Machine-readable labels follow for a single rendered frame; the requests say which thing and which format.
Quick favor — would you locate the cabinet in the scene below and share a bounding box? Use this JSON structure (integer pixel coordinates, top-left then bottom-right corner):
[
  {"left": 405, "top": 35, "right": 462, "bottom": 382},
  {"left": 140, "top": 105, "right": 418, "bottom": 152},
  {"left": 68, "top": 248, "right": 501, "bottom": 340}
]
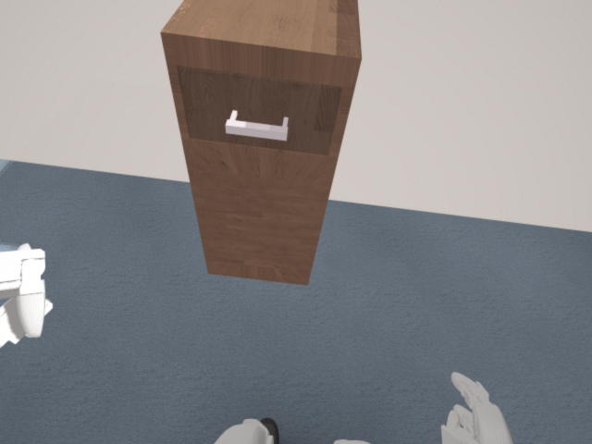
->
[{"left": 160, "top": 0, "right": 362, "bottom": 286}]

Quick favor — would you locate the left robot foot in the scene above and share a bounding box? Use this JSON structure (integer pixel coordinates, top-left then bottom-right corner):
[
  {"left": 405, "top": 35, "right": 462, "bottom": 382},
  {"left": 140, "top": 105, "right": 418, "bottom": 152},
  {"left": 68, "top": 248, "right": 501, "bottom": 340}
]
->
[{"left": 260, "top": 418, "right": 279, "bottom": 444}]

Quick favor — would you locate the handle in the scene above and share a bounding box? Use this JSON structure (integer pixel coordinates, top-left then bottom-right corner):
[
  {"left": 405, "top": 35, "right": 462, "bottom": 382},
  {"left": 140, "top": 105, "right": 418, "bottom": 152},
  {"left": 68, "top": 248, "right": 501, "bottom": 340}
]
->
[{"left": 226, "top": 110, "right": 289, "bottom": 141}]

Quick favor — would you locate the robot left thigh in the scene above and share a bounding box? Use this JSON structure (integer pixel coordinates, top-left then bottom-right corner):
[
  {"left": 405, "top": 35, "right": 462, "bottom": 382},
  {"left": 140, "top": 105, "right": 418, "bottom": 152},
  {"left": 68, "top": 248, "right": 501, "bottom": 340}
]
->
[{"left": 215, "top": 424, "right": 274, "bottom": 444}]

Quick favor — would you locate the left robot hand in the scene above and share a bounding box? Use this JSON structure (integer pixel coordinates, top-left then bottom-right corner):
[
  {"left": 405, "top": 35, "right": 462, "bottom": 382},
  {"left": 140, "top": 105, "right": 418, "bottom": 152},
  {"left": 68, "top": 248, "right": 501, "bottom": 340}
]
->
[{"left": 0, "top": 243, "right": 53, "bottom": 348}]

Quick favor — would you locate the right robot hand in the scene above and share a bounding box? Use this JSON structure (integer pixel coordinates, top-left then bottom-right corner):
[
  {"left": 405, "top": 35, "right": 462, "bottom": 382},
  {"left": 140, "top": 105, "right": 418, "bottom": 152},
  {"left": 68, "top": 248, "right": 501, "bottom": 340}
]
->
[{"left": 441, "top": 372, "right": 513, "bottom": 444}]

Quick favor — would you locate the drawer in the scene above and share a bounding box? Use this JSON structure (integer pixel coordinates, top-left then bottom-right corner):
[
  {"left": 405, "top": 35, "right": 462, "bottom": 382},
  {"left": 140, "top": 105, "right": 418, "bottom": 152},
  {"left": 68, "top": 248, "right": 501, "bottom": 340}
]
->
[{"left": 179, "top": 66, "right": 342, "bottom": 155}]

